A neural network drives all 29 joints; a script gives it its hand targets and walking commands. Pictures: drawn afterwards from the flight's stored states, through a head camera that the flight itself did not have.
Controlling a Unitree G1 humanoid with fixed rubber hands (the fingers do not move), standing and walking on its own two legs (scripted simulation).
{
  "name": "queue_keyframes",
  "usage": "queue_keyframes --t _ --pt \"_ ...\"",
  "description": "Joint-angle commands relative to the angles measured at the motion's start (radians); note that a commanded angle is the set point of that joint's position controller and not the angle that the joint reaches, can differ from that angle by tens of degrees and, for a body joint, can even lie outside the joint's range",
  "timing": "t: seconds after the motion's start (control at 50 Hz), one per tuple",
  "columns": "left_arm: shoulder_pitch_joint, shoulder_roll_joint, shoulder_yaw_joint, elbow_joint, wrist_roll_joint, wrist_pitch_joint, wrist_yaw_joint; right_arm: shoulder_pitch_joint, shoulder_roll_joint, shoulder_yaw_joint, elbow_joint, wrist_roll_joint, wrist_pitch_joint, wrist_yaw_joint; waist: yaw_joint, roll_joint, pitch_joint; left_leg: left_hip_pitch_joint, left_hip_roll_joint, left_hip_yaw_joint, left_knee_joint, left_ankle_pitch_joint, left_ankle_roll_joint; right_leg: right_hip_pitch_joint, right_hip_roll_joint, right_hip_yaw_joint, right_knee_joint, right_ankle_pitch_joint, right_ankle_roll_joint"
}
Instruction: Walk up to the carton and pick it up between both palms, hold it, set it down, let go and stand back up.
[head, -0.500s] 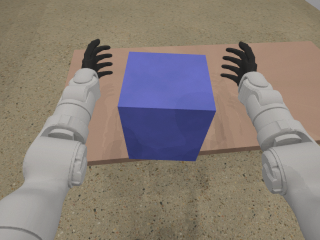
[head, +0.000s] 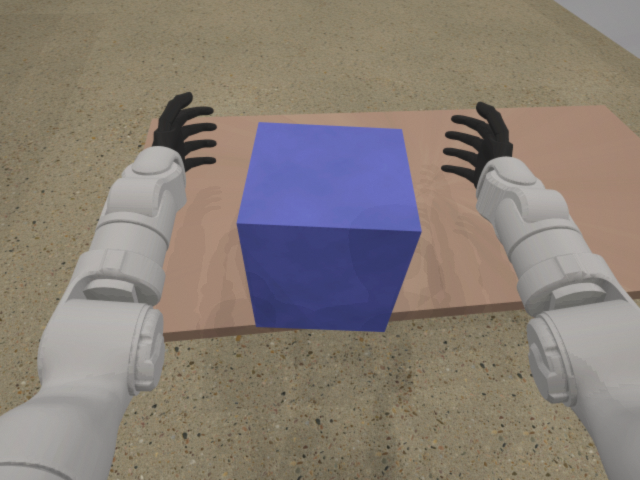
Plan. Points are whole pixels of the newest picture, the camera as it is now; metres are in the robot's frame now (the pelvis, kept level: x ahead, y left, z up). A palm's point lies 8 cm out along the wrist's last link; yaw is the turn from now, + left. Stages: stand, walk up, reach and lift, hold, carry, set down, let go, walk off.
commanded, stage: set down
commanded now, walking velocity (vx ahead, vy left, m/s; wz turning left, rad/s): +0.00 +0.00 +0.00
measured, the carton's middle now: (325, 233) +0.46 +0.03 +0.02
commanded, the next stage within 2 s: none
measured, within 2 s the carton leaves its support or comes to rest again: neither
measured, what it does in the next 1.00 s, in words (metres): stands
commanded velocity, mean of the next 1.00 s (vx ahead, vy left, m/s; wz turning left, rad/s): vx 0.00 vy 0.00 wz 0.00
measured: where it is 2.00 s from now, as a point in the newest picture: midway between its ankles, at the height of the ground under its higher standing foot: outside the picture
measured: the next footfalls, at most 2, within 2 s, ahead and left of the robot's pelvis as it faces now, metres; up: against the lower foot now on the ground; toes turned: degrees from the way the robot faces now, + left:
none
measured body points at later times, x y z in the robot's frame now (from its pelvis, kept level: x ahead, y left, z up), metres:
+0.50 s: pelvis -0.01 +0.00 +0.00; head +0.01 +0.03 +0.45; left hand +0.39 +0.23 +0.11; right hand +0.40 -0.16 +0.11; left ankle +0.06 +0.13 -0.74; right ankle -0.02 -0.09 -0.74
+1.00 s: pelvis +0.01 +0.01 +0.00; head +0.02 +0.02 +0.45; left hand +0.32 +0.23 +0.03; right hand +0.33 -0.17 +0.04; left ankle +0.06 +0.13 -0.74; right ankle -0.02 -0.09 -0.74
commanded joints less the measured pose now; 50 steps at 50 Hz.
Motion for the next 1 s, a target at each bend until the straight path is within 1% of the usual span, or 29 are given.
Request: queue_keyframes --t 0.0,0.02,0.04,0.06,0.1,0.12,0.14,0.18,0.2,0.22,0.24,0.26,0.32,0.34,0.46,0.5,0.54,0.56,0.62,0.64,0.68,0.7,0.72,0.76,0.82,0.86,0.88,0.9,0.98 --pt "-0.371 0.128 0.052 -0.311 0.017 -0.064 -0.004 -0.336 -0.14 -0.045 -0.29 -0.022 -0.077 -0.005 0.012 0.098 -0.571 0.505 -0.035 0.019 0.054 0.266 -0.002 0.006 -0.019 -0.016 -0.045 0.341 0.11" --pt "-0.372 0.132 0.054 -0.354 0.009 -0.068 0.001 -0.333 -0.138 -0.058 -0.333 -0.033 -0.084 -0.006 0.012 0.103 -0.574 0.511 -0.034 0.021 0.055 0.255 -0.003 -0.009 -0.017 -0.017 -0.048 0.317 0.106" --pt "-0.207 0.092 0.086 -0.413 0.031 -0.05 0.002 -0.189 -0.123 -0.011 -0.413 -0.022 -0.088 -0.003 0.042 0.116 -0.577 0.523 -0.026 0.035 0.029 0.334 -0.01 0.062 -0.018 -0.003 -0.043 0.401 0.107" --pt "-0.312 0.133 0.107 -0.462 0.022 -0.038 0.001 -0.307 -0.132 -0.031 -0.48 -0.025 -0.085 -0.005 0.045 0.091 -0.593 0.49 -0.034 0.043 0.035 0.331 -0.005 0.057 -0.013 -0.01 -0.034 0.409 0.114" --pt "-0.257 0.132 0.114 -0.568 0.008 -0.013 0.005 -0.254 -0.125 -0.048 -0.597 -0.035 -0.085 -0.017 0.039 0.083 -0.62 0.453 -0.042 0.051 0.038 0.326 0.001 0.114 -0.025 0.008 -0.016 0.468 0.119" --pt "-0.177 0.112 0.117 -0.619 0.014 0.0 0.003 -0.174 -0.122 -0.053 -0.633 -0.054 -0.09 -0.024 0.015 0.089 -0.622 0.471 -0.038 0.043 0.029 0.341 0.003 0.146 -0.025 0.011 -0.007 0.499 0.118" --pt "-0.329 0.149 0.101 -0.664 -0.014 0.004 0.005 -0.284 -0.143 -0.106 -0.659 -0.077 -0.081 -0.03 -0.004 0.1 -0.631 0.447 -0.041 0.052 0.039 0.3 -0.004 0.08 -0.022 0.003 -0.001 0.45 0.117" --pt "-0.25 0.124 0.091 -0.668 -0.016 0.009 0.02 -0.187 -0.125 -0.102 -0.63 -0.081 -0.069 -0.021 0.012 0.123 -0.587 0.488 -0.03 0.048 0.044 0.239 -0.009 0.033 -0.019 -0.004 -0.018 0.322 0.093" --pt "-0.259 0.126 0.095 -0.684 -0.024 0.012 0.024 -0.194 -0.131 -0.119 -0.641 -0.092 -0.063 -0.021 0.007 0.132 -0.603 0.499 -0.02 0.049 0.035 0.212 -0.011 0.007 -0.027 -0.005 -0.026 0.259 0.095" --pt "-0.28 0.125 0.088 -0.667 -0.031 0.01 0.034 -0.222 -0.123 -0.112 -0.642 -0.102 -0.055 -0.02 0.027 0.123 -0.62 0.488 -0.023 0.049 0.042 0.174 -0.006 -0.024 -0.03 0.006 -0.033 0.203 0.092" --pt "-0.209 0.117 0.071 -0.674 -0.046 0.011 0.036 -0.142 -0.113 -0.102 -0.645 -0.092 -0.05 -0.016 0.011 0.103 -0.621 0.516 -0.02 0.045 0.048 0.182 -0.001 -0.032 -0.024 -0.001 -0.037 0.213 0.083" --pt "-0.184 0.115 0.082 -0.67 -0.043 0.011 0.036 -0.151 -0.11 -0.095 -0.665 -0.09 -0.049 -0.013 0.026 0.087 -0.625 0.493 -0.021 0.048 0.053 0.174 0.006 -0.025 -0.027 0.005 -0.036 0.198 0.085" --pt "-0.172 0.1 0.06 -0.664 -0.046 -0.002 0.035 -0.119 -0.111 -0.112 -0.632 -0.104 -0.051 -0.004 0.012 0.117 -0.657 0.512 -0.02 0.039 0.064 0.18 -0.008 -0.052 -0.023 0.002 -0.026 0.176 0.082" --pt "-0.121 0.089 0.065 -0.644 -0.045 0.002 0.034 -0.063 -0.101 -0.102 -0.618 -0.099 -0.049 -0.002 0.01 0.087 -0.633 0.531 -0.02 0.038 0.058 0.176 -0.005 -0.047 -0.022 0.001 -0.038 0.172 0.082" --pt "0.121 0.016 0.117 -0.546 0.054 -0.003 -0.008 0.101 -0.049 -0.04 -0.526 -0.093 -0.08 -0.003 0.033 0.036 -0.367 0.464 -0.035 0.047 0.01 0.144 0.02 0.043 -0.028 0.019 -0.06 0.172 0.092" --pt "0.143 0.0 0.107 -0.622 0.061 -0.026 -0.011 0.135 -0.053 -0.054 -0.579 -0.1 -0.117 -0.005 0.03 0.088 -0.368 0.495 -0.033 0.044 0.011 0.171 0.008 0.018 -0.027 0.016 -0.061 0.164 0.084" --pt "0.163 -0.002 0.117 -0.641 0.057 -0.057 -0.012 0.152 -0.026 -0.057 -0.649 -0.119 -0.145 -0.007 0.041 0.059 -0.346 0.473 -0.045 0.058 0.007 0.146 0.012 0.025 -0.027 0.016 -0.067 0.145 0.09" --pt "0.106 0.011 0.104 -0.692 0.05 -0.082 -0.002 0.113 -0.03 -0.087 -0.679 -0.127 -0.16 -0.004 0.03 0.094 -0.367 0.464 -0.039 0.057 0.008 0.152 0.003 0.006 -0.028 0.016 -0.062 0.117 0.085" --pt "0.22 -0.019 0.09 -0.734 0.045 -0.124 0.014 0.239 -0.002 -0.074 -0.731 -0.145 -0.195 0.013 0.042 0.08 -0.377 0.519 -0.035 0.054 0.014 0.173 -0.002 -0.009 -0.021 0.008 -0.062 0.097 0.073" --pt "0.225 -0.012 0.083 -0.79 0.044 -0.14 0.014 0.255 -0.008 -0.08 -0.753 -0.145 -0.207 0.014 0.038 0.106 -0.388 0.518 -0.034 0.05 0.016 0.202 -0.006 -0.011 -0.025 0.012 -0.061 0.123 0.071" --pt "0.257 -0.011 0.093 -0.763 0.049 -0.144 0.018 0.292 -0.005 -0.073 -0.734 -0.147 -0.209 0.025 0.048 0.108 -0.333 0.504 -0.034 0.053 0.015 0.181 -0.006 -0.02 -0.027 0.022 -0.067 0.079 0.062" --pt "0.257 -0.013 0.076 -0.777 0.036 -0.152 0.014 0.293 -0.003 -0.082 -0.76 -0.158 -0.215 0.023 0.032 0.09 -0.338 0.513 -0.037 0.058 0.018 0.168 -0.002 -0.02 -0.028 0.018 -0.071 0.085 0.06" --pt "0.354 -0.037 0.076 -0.784 0.037 -0.156 0.01 0.372 0.012 -0.061 -0.759 -0.158 -0.221 0.025 0.038 0.086 -0.339 0.515 -0.035 0.054 0.014 0.191 0.003 0.001 -0.03 0.033 -0.066 0.114 0.068" --pt "0.345 -0.037 0.078 -0.774 0.044 -0.173 0.004 0.404 0.011 -0.077 -0.728 -0.175 -0.229 0.03 0.032 0.103 -0.316 0.515 -0.033 0.047 0.006 0.14 -0.005 -0.027 -0.032 0.028 -0.074 0.057 0.061" --pt "0.451 -0.056 0.051 -0.793 0.039 -0.213 0.003 0.465 0.003 -0.084 -0.762 -0.18 -0.272 0.043 0.041 0.093 -0.315 0.553 -0.03 0.044 0.011 0.189 -0.01 -0.044 -0.021 0.017 -0.078 0.055 0.052" --pt "0.489 -0.075 0.038 -0.818 0.027 -0.245 -0.001 0.507 0.0 -0.106 -0.782 -0.187 -0.301 0.051 0.02 0.1 -0.349 0.562 -0.025 0.028 0.019 0.237 -0.02 -0.039 -0.023 0.023 -0.075 0.082 0.048" --pt "0.504 -0.058 0.033 -0.817 0.021 -0.262 0.003 0.513 -0.006 -0.1 -0.806 -0.199 -0.316 0.057 0.04 0.092 -0.333 0.545 -0.028 0.027 0.021 0.221 -0.017 -0.046 -0.026 0.027 -0.08 0.063 0.047" --pt "0.537 -0.069 0.018 -0.787 0.021 -0.274 0.005 0.549 -0.002 -0.102 -0.792 -0.21 -0.324 0.063 0.027 0.072 -0.31 0.556 -0.027 0.032 0.021 0.231 -0.018 -0.053 -0.02 0.017 -0.079 0.064 0.044" --pt "0.651 -0.081 0.013 -0.739 0.031 -0.332 -0.015 0.674 0.052 -0.067 -0.758 -0.227 -0.354 0.064 0.034 0.024 -0.241 0.511 -0.04 0.03 0.002 0.18 -0.004 -0.009 -0.037 0.039 -0.087 0.102 0.057"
